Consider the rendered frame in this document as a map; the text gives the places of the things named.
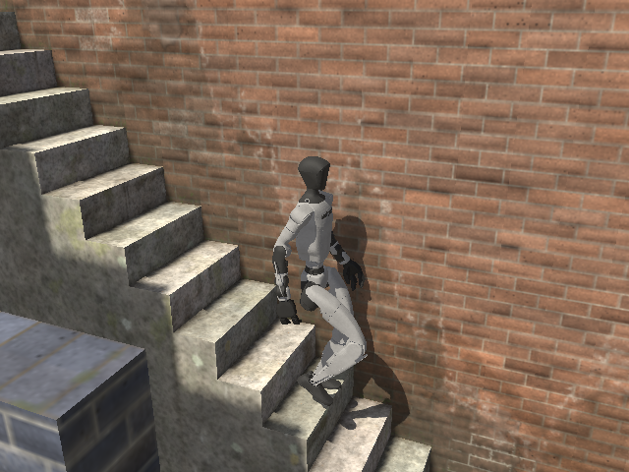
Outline stairs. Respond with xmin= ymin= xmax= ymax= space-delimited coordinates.
xmin=0 ymin=12 xmax=431 ymax=472

